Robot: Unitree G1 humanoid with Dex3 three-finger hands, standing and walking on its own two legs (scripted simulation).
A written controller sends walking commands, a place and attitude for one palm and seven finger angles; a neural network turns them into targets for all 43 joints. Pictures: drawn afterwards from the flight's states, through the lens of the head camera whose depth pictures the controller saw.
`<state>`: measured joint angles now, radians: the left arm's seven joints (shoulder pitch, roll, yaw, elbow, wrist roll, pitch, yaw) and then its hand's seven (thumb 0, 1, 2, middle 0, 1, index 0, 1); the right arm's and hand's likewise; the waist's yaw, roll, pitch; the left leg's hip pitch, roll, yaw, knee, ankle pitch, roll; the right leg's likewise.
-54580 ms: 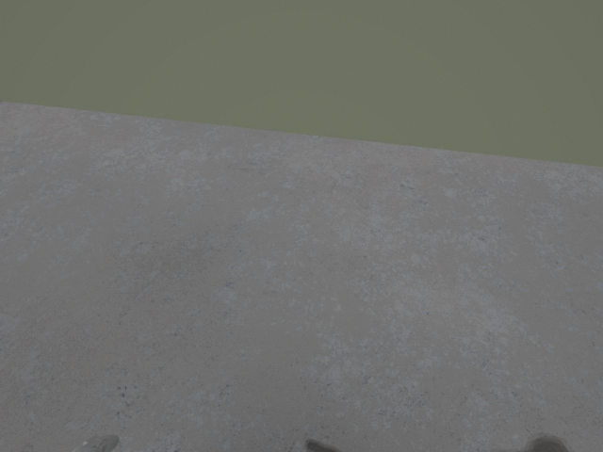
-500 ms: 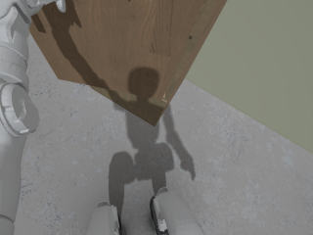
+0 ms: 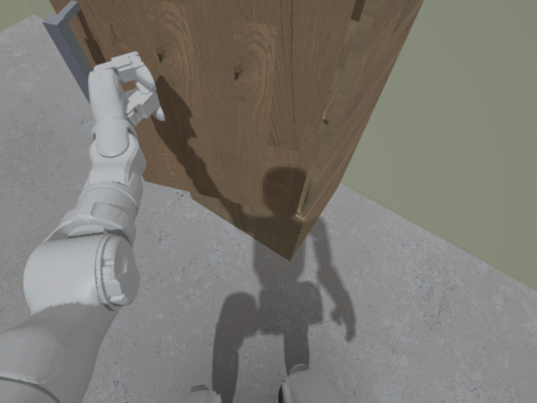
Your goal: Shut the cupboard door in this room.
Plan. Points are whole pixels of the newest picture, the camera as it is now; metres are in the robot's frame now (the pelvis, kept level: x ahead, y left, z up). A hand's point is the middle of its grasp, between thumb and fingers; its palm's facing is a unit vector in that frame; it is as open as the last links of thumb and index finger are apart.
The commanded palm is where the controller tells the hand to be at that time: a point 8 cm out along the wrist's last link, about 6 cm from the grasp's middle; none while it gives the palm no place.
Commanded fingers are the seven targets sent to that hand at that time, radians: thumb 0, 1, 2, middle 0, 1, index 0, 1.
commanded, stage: pull the fist back off the door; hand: left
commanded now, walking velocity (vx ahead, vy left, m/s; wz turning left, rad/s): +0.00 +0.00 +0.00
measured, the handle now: (85, 57) +0.65 +0.20 +0.10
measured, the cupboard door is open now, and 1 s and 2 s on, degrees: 20 20 20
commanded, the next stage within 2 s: draw the hand back to the body in 0.32 s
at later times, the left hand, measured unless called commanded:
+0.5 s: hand (156, 123) +0.49 +0.09 +0.11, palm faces +0.10 -0.99 -0.01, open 3.1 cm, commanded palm +0.44 +0.15 +0.11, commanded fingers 0.00 0.90 0.90 -1.30 -1.50 -1.30 -1.50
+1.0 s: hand (58, 206) +0.35 +0.17 +0.15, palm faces +0.11 -0.99 -0.08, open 3.1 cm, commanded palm +0.30 +0.23 +0.16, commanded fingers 0.00 0.90 0.90 -1.05 -1.23 -1.05 -1.23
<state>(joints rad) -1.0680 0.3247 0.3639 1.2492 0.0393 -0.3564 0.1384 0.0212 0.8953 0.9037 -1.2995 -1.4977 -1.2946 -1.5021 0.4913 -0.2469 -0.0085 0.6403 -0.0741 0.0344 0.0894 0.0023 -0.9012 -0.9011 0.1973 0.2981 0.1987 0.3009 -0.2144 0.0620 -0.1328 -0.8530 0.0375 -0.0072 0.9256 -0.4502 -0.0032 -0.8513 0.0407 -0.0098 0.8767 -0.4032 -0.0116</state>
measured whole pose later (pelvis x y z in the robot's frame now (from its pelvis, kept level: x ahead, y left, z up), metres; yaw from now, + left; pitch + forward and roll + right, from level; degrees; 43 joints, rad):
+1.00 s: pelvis -0.01 +0.01 +0.04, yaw +1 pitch +4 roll +0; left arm -0.26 0.21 0.15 0.37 -0.13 -0.16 -0.02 0.02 0.90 0.90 -1.25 -1.44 -1.25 -1.45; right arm 0.27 -0.25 -0.01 0.60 0.05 0.00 -0.04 0.01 -0.90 -0.90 0.19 0.30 0.20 0.30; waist -0.03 0.05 -0.09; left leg -0.40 0.00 0.01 0.67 -0.35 0.01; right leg -0.41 0.01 0.01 0.66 -0.33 0.00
